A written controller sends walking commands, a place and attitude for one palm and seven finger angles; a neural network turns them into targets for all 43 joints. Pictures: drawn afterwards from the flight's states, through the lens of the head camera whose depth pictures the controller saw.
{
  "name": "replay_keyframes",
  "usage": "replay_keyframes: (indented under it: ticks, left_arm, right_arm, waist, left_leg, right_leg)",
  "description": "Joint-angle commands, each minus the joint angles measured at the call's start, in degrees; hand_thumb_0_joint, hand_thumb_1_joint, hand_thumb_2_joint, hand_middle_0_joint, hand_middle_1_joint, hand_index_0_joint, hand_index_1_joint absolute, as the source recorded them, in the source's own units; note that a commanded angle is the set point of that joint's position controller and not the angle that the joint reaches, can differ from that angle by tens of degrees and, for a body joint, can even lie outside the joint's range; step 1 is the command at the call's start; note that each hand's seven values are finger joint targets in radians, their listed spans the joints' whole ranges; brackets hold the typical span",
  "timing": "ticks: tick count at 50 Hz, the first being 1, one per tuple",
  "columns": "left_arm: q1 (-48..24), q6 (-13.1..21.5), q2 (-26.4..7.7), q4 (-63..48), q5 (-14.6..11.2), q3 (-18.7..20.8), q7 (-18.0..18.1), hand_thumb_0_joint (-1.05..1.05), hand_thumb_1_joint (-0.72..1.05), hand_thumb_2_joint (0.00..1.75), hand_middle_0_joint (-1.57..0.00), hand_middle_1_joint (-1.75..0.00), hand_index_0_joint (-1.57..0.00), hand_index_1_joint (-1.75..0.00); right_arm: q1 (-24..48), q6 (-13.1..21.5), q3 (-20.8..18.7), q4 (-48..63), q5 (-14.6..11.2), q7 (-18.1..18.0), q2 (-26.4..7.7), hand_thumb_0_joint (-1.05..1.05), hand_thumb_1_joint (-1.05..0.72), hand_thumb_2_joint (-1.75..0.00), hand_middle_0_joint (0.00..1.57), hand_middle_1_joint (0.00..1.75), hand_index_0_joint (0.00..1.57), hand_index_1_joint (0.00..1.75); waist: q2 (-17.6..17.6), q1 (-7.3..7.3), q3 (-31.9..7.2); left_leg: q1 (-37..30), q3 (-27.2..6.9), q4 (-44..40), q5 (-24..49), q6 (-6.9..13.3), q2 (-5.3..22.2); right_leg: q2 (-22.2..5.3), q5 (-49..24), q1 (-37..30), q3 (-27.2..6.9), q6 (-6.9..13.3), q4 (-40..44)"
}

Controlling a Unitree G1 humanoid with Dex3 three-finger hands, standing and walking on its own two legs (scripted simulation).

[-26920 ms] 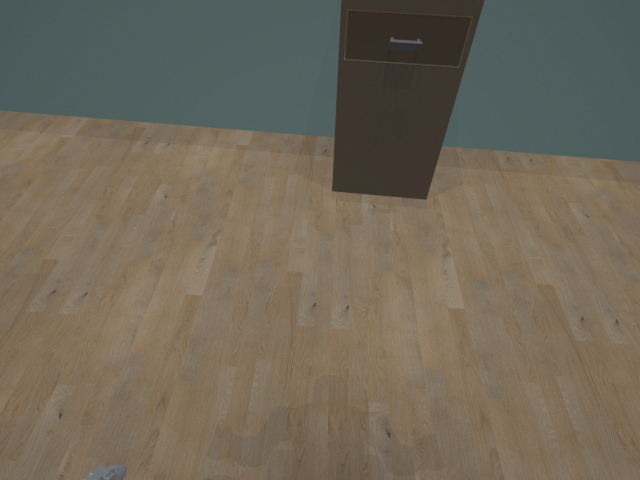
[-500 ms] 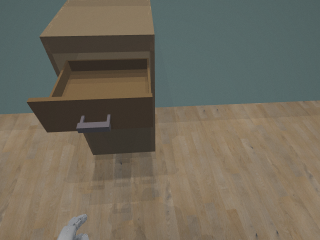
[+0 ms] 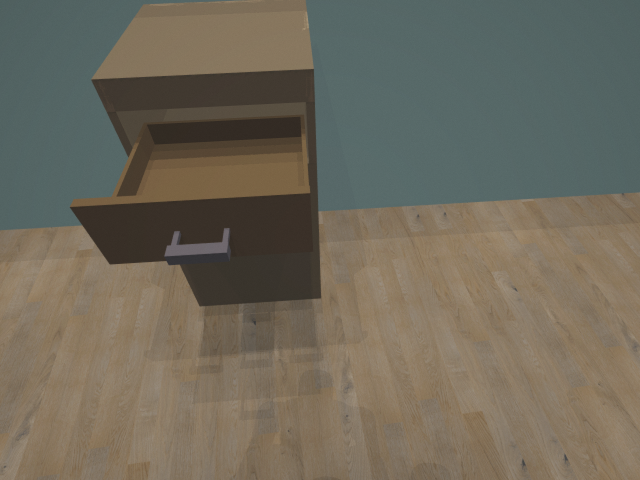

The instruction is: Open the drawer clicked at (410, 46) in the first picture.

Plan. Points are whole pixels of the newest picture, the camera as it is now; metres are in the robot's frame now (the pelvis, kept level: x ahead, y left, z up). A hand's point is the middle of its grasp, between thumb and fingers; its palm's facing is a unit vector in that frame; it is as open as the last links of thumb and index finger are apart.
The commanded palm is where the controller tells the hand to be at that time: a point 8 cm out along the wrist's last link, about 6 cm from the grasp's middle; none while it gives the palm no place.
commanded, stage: let the arm hang, fingers relaxed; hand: left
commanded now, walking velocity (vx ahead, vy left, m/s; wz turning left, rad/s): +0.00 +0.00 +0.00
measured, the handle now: (200, 244) +0.50 +0.26 -0.05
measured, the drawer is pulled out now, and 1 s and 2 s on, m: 0.30 0.30 0.30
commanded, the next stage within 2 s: look to check the result in 0.38 s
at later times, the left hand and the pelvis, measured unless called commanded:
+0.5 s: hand out of the picture -0.02 +0.15 -0.18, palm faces +0.07 -0.98 -0.18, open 7.4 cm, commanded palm none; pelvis +0.00 -0.01 +0.00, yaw +0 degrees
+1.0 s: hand out of the picture +0.00 +0.15 -0.17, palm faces +0.06 -0.98 -0.19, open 7.4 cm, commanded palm none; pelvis +0.01 -0.01 +0.00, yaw +0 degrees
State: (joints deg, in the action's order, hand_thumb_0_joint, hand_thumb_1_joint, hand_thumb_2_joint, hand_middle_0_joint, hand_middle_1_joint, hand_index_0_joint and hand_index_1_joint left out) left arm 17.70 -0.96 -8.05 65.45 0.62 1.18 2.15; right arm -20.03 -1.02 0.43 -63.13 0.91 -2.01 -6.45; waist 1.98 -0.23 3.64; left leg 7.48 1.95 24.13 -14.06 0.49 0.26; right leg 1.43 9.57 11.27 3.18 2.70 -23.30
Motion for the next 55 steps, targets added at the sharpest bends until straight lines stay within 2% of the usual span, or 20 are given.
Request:
replay_keyframes:
  ticks: [1,5,6,10,12,15,28,36,38,43,47,55]
  left_arm:
    - [2.70,0.71,-5.34,-1.62,0.16,0.79,0.14,0.00,0.90,0.90,-0.20,-0.30,-0.20,-0.30]
    - [3.02,0.87,-4.75,-1.31,0.24,0.95,0.18,0.00,0.90,0.90,-0.20,-0.30,-0.20,-0.30]
    - [3.14,0.94,-4.38,-1.35,0.22,0.93,0.18,0.00,0.90,0.90,-0.20,-0.30,-0.20,-0.30]
    - [2.92,1.00,-4.24,-1.26,0.20,1.09,0.26,0.00,0.90,0.90,-0.20,-0.30,-0.20,-0.30]
    - [3.08,0.99,-4.05,-1.36,0.18,1.13,0.21,0.00,0.90,0.90,-0.20,-0.30,-0.20,-0.30]
    - [3.01,1.08,-3.92,-1.26,0.18,1.13,0.26,0.00,0.90,0.90,-0.20,-0.30,-0.20,-0.30]
    - [2.90,1.07,-3.72,-1.22,0.05,1.32,0.25,0.00,0.90,0.90,-0.20,-0.30,-0.20,-0.30]
    - [2.70,1.12,-3.62,-1.19,0.06,1.28,0.32,0.00,0.90,0.90,-0.20,-0.30,-0.20,-0.30]
    - [2.58,1.19,-3.77,-1.18,-0.01,1.38,0.29,0.00,0.90,0.90,-0.20,-0.30,-0.20,-0.30]
    - [2.48,1.47,-3.64,-1.01,-0.01,1.31,0.37,0.00,0.90,0.90,-0.20,-0.30,-0.20,-0.30]
    - [2.38,1.44,-3.75,-1.01,0.00,1.18,0.41,0.00,0.90,0.90,-0.20,-0.30,-0.20,-0.30]
    - [2.20,1.59,-4.18,-1.02,-0.02,1.23,0.43,0.00,0.90,0.90,-0.20,-0.30,-0.20,-0.30]
  right_arm:
    - [-6.40,0.60,-0.95,0.06,-0.06,-0.55,-3.88,0.00,-0.90,-0.90,0.20,0.30,0.20,0.30]
    - [-6.59,0.60,-1.08,-0.13,-0.06,-0.58,-3.04,0.00,-0.90,-0.90,0.20,0.30,0.20,0.30]
    - [-6.58,0.60,-1.07,-0.18,-0.04,-0.63,-3.00,0.00,-0.90,-0.90,0.20,0.30,0.20,0.30]
    - [-7.25,0.64,-1.16,-0.32,0.00,-0.65,-2.31,0.00,-0.90,-0.90,0.20,0.30,0.20,0.30]
    - [-7.21,0.70,-1.14,-0.32,-0.01,-0.72,-2.28,0.00,-0.90,-0.90,0.20,0.30,0.20,0.30]
    - [-7.84,0.70,-1.22,-0.39,-0.03,-0.77,-2.01,0.00,-0.90,-0.90,0.20,0.30,0.20,0.30]
    - [-7.97,0.72,-1.42,-0.50,0.01,-0.84,-2.32,0.00,-0.90,-0.90,0.20,0.30,0.20,0.30]
    - [-7.47,0.85,-1.48,-0.45,-0.06,-0.89,-2.46,0.00,-0.90,-0.90,0.20,0.30,0.20,0.30]
    - [-7.41,0.90,-1.48,-0.44,-0.05,-0.87,-2.51,0.00,-0.90,-0.90,0.20,0.30,0.20,0.30]
    - [-6.60,1.13,-1.53,-0.64,-0.20,-0.98,-2.55,0.00,-0.90,-0.90,0.20,0.30,0.20,0.30]
    - [-6.25,0.94,-1.51,-0.68,-0.18,-0.94,-2.77,0.00,-0.90,-0.90,0.20,0.30,0.20,0.30]
    - [-5.49,0.98,-1.60,-0.82,-0.21,-0.92,-3.02,0.00,-0.90,-0.90,0.20,0.30,0.20,0.30]
  waist:
    - [-1.76,0.37,3.61]
    - [-2.72,0.40,3.69]
    - [-1.54,0.44,3.87]
    - [-1.56,0.51,4.04]
    - [-0.38,0.36,4.32]
    - [-1.04,0.61,3.71]
    - [-1.04,0.51,3.52]
    - [-0.55,0.49,3.30]
    - [-2.33,0.48,2.87]
    - [-0.65,0.52,2.01]
    - [-1.11,0.54,3.43]
    - [-1.29,0.55,2.24]
  left_leg:
    - [5.74,-4.30,-5.64,-2.24,2.38,4.65]
    - [5.56,-3.90,-4.89,-1.60,2.30,4.40]
    - [5.51,-3.71,-4.74,-1.53,2.19,4.24]
    - [5.88,-3.79,-4.92,-1.71,2.14,4.50]
    - [6.31,-3.78,-4.84,-1.71,2.04,4.29]
    - [5.80,-3.87,-4.67,-1.04,2.02,4.57]
    - [5.48,-3.72,-4.76,-0.92,1.86,4.54]
    - [5.19,-3.85,-5.14,-0.32,1.84,4.90]
    - [5.03,-3.86,-5.03,0.10,1.85,4.71]
    - [3.68,-3.60,-4.93,3.06,1.60,5.05]
    - [3.99,-3.53,-5.09,2.07,1.53,5.03]
    - [2.62,-3.27,-4.90,3.75,1.42,5.11]
  right_leg:
    - [-6.17,6.71,1.38,-6.94,0.75,6.32]
    - [-6.33,6.96,1.97,-6.98,0.77,6.65]
    - [-6.29,7.05,2.34,-7.49,0.83,6.79]
    - [-6.26,7.02,2.38,-7.21,0.88,6.72]
    - [-6.28,6.74,2.21,-7.43,0.93,6.64]
    - [-6.22,6.13,1.99,-7.36,0.99,6.64]
    - [-6.36,6.53,1.87,-7.27,0.99,6.74]
    - [-6.09,4.48,1.25,-7.17,0.89,6.10]
    - [-6.16,4.47,0.80,-7.28,0.90,6.16]
    - [-6.37,0.36,-0.25,-6.93,0.96,5.59]
    - [-6.30,1.67,0.50,-7.22,0.90,6.23]
    - [-6.50,-0.75,-0.70,-7.05,0.85,6.26]
